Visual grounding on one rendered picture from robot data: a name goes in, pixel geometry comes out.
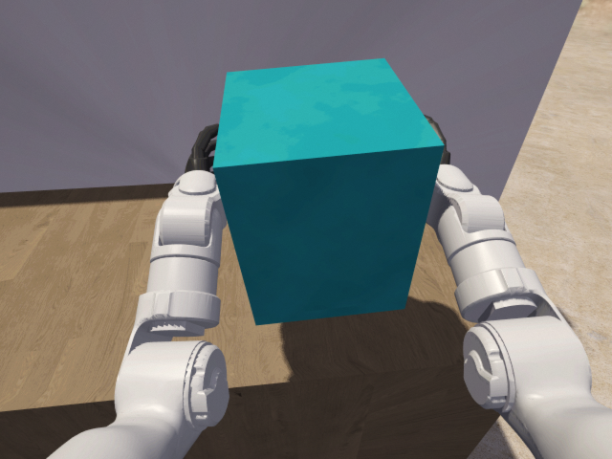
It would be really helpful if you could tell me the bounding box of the carton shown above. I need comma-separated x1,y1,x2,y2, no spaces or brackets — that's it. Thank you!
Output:
213,58,444,325

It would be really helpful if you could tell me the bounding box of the left robot hand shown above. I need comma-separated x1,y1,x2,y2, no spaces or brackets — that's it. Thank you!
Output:
185,123,219,174

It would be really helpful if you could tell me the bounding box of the left robot upper arm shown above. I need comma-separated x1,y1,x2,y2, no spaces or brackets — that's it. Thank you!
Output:
46,340,230,459

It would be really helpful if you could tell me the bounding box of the left robot forearm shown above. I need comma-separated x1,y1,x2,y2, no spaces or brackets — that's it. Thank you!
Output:
115,170,227,413

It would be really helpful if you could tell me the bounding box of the right robot forearm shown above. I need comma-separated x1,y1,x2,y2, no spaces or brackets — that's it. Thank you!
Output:
426,164,592,387

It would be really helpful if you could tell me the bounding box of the pedestal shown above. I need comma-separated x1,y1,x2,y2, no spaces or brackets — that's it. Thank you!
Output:
0,183,500,459

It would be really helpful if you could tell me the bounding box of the right robot upper arm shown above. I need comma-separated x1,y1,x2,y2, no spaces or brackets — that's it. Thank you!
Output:
463,316,612,459

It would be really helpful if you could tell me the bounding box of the right robot hand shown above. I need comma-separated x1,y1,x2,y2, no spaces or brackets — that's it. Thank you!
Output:
423,114,450,164

